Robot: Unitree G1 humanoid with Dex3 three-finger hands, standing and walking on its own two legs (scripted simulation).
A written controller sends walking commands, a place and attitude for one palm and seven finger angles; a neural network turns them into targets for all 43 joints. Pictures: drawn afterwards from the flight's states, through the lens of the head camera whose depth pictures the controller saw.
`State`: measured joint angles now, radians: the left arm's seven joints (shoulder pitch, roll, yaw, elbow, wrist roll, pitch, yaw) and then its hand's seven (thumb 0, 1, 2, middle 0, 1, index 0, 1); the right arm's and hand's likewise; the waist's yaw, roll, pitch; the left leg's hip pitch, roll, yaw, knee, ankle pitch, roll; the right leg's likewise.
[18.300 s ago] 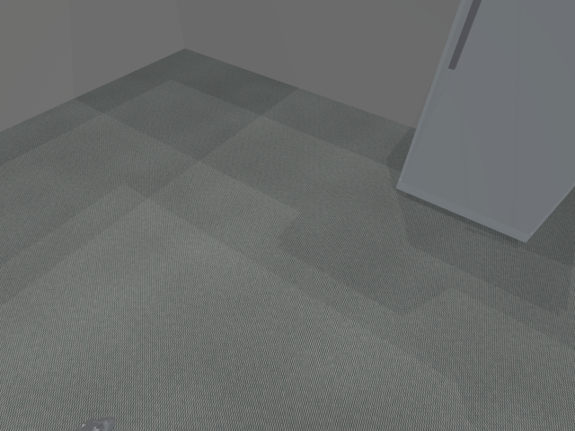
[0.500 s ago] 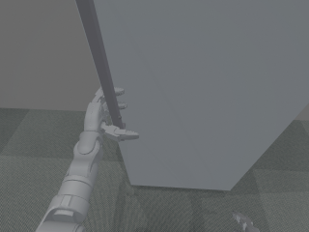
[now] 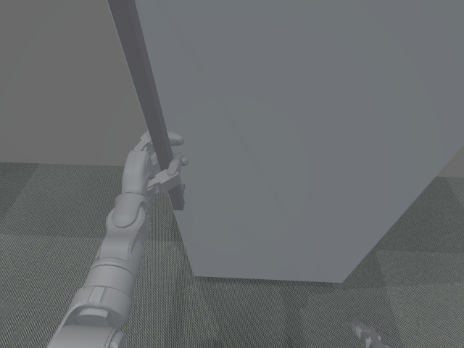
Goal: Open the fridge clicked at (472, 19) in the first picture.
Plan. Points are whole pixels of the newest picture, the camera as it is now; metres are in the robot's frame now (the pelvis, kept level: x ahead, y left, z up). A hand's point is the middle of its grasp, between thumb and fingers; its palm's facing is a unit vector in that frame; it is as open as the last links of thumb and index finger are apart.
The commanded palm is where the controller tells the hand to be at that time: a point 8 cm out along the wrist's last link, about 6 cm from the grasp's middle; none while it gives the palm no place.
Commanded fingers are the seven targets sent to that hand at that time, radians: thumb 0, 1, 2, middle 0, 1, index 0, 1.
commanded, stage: grip the handle and tug to test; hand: left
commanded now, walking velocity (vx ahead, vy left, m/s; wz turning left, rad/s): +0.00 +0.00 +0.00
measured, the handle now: (160, 118) +0.44 +0.14 +0.17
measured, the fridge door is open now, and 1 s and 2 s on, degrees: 0 1 26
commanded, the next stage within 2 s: pull the door a little, standing still in 0.72 s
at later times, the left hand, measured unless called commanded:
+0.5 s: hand (176, 173) +0.38 +0.12 +0.10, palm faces +0.00 -1.00 +0.00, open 5.5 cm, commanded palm +0.34 +0.16 +0.10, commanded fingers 0.00 0.90 0.90 -0.45 -1.40 -0.45 -1.40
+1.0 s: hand (174, 177) +0.37 +0.12 +0.10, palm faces -0.02 -1.00 +0.00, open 5.6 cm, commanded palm +0.33 +0.17 +0.10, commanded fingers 0.00 0.90 0.90 -0.45 -1.40 -0.45 -1.40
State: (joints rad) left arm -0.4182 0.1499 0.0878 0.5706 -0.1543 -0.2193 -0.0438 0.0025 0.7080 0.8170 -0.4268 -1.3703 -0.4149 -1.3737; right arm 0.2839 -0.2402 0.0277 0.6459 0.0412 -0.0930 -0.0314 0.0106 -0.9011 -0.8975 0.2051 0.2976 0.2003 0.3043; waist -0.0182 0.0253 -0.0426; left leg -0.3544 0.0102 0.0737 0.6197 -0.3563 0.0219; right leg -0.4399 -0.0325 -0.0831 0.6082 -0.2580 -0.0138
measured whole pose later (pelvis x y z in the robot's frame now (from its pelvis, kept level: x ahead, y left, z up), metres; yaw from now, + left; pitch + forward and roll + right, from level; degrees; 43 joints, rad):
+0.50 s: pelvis +0.01 +0.00 +0.00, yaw -1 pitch +5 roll +0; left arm -0.35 0.14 0.09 0.49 -0.16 -0.20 -0.03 0.00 0.74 0.80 -0.38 -1.40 -0.38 -1.40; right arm 0.28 -0.24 0.03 0.63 0.04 -0.09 -0.02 0.01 -0.90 -0.90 0.21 0.30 0.20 0.30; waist -0.02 0.03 -0.05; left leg -0.33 0.02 0.08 0.60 -0.36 0.02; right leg -0.43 -0.02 -0.08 0.60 -0.26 -0.02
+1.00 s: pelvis +0.04 +0.00 +0.00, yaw -1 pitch +6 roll -1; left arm -0.15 0.12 0.04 0.19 -0.14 -0.08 -0.03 0.01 0.74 0.78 -0.37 -1.40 -0.37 -1.40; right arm 0.25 -0.22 0.02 0.57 0.03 -0.04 -0.02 0.01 -0.90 -0.90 0.20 0.30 0.20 0.30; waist 0.00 0.04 -0.06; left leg -0.28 0.02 0.08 0.57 -0.39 0.02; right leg -0.37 -0.02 -0.08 0.57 -0.29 -0.01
